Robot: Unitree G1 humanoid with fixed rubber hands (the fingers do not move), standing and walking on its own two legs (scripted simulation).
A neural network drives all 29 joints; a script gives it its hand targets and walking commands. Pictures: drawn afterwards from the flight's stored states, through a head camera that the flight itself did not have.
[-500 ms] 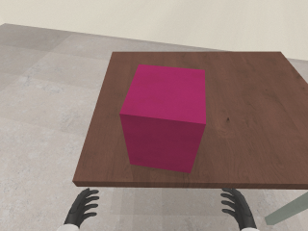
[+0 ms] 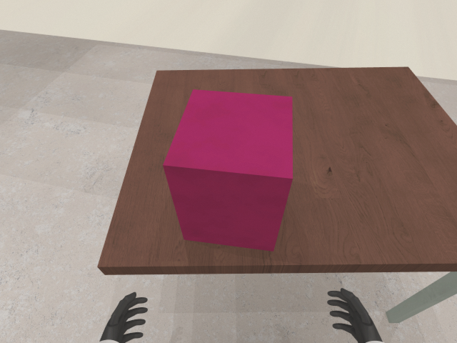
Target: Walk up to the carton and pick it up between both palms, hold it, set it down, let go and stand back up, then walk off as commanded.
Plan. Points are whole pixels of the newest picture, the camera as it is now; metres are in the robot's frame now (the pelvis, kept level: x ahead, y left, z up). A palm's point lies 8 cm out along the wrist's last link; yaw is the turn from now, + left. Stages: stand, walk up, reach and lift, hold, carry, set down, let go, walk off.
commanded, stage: set down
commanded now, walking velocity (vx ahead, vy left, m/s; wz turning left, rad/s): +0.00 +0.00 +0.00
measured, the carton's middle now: (234, 172) +0.44 +0.00 +0.03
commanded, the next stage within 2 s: let go in 0.04 s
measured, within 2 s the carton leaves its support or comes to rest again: neither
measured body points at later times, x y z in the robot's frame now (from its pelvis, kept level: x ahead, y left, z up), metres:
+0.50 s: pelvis -0.01 +0.00 +0.00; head +0.01 +0.00 +0.45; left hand +0.16 +0.22 -0.10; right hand +0.15 -0.23 -0.10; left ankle -0.03 +0.12 -0.75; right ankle +0.02 -0.12 -0.75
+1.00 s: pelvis -0.02 +0.01 -0.01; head -0.02 +0.01 +0.44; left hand +0.05 +0.31 -0.12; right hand +0.10 -0.28 -0.12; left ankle -0.03 +0.12 -0.75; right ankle +0.02 -0.12 -0.75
